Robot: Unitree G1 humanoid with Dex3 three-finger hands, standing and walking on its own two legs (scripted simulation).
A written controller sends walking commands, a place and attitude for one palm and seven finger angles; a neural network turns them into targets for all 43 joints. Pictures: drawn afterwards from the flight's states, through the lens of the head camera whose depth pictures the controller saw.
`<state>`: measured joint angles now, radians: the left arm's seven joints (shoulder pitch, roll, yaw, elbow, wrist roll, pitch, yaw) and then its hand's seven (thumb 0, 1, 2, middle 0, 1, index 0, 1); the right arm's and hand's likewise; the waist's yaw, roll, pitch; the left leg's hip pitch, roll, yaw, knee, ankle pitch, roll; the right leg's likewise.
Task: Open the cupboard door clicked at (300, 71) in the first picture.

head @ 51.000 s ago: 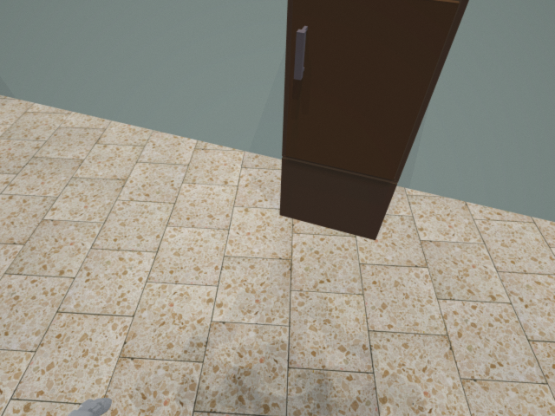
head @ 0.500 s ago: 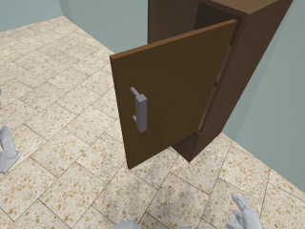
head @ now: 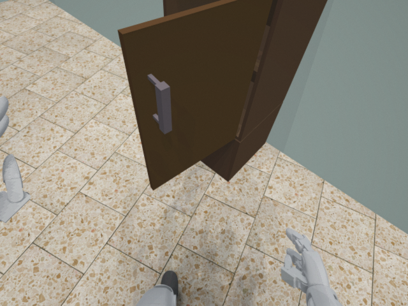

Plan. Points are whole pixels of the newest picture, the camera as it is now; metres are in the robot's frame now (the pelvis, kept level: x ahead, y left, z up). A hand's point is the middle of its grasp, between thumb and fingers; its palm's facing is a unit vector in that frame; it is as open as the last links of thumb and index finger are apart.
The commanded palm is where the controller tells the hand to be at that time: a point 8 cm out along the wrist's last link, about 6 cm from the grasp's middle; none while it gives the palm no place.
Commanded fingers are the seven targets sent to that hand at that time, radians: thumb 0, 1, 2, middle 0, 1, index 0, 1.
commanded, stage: stop stepping back and stand still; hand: left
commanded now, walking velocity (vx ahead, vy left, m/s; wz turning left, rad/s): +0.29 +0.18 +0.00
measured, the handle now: (159, 104) +0.52 +0.16 +0.06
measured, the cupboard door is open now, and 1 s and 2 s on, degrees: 81 81 81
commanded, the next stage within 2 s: let the arm hang, fingers relaxed in 1.24 s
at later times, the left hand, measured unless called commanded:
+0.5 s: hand out of the picture +0.13 +0.24 +0.19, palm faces +0.44 -0.76 -0.48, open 7.5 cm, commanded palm +0.08 +0.29 +0.19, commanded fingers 0.00 0.90 0.90 -0.20 -0.30 -0.20 -0.30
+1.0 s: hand out of the picture +0.10 +0.30 +0.17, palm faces +0.46 -0.75 -0.47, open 7.4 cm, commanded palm +0.05 +0.32 +0.19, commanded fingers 0.00 0.90 0.90 -0.20 -0.30 -0.20 -0.30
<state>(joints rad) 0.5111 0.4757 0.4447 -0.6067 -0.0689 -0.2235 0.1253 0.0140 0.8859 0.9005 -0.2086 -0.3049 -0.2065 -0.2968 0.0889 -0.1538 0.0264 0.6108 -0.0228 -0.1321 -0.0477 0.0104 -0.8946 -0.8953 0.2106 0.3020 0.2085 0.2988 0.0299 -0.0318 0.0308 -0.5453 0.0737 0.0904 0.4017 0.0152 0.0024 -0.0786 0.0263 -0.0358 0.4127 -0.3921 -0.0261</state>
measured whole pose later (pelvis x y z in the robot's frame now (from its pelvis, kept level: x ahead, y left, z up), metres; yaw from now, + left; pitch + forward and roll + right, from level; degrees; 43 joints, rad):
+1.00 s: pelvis -0.08 +0.02 +0.01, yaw +2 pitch -1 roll -1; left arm 0.53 0.40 0.42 -0.45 -0.03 -0.21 0.13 0.01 0.88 0.90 -0.21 -0.31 -0.21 -0.30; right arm 0.20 -0.19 0.02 0.61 -0.01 -0.14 -0.08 0.01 -0.90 -0.90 0.21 0.30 0.21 0.30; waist 0.03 0.00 0.03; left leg -0.27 0.03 0.05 0.47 -0.19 0.01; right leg -0.19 -0.02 -0.04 0.45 -0.24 0.01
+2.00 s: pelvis -0.09 +0.01 +0.01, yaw +5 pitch -2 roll -1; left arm 0.27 0.27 0.03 1.14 0.01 0.02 0.01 0.01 0.91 0.90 -0.20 -0.30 -0.20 -0.30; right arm 0.20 -0.24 -0.02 1.11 -0.02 0.03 -0.01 0.01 -0.90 -0.90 0.21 0.30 0.20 0.30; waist 0.01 0.05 0.09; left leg -0.27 0.02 -0.01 0.45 -0.15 -0.01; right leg -0.18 -0.02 -0.10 0.45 -0.24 -0.01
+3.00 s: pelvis -0.05 +0.00 +0.02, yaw +4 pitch -1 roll +0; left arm 0.11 0.31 0.02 1.13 0.01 -0.02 0.01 0.01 0.90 0.90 -0.20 -0.30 -0.20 -0.30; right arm 0.08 -0.32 -0.01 1.13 -0.02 0.00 -0.01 0.01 -0.90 -0.90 0.21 0.30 0.20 0.30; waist 0.00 0.02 0.08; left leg -0.14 0.03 0.02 0.31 -0.15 -0.03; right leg -0.06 -0.01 -0.08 0.31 -0.23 -0.02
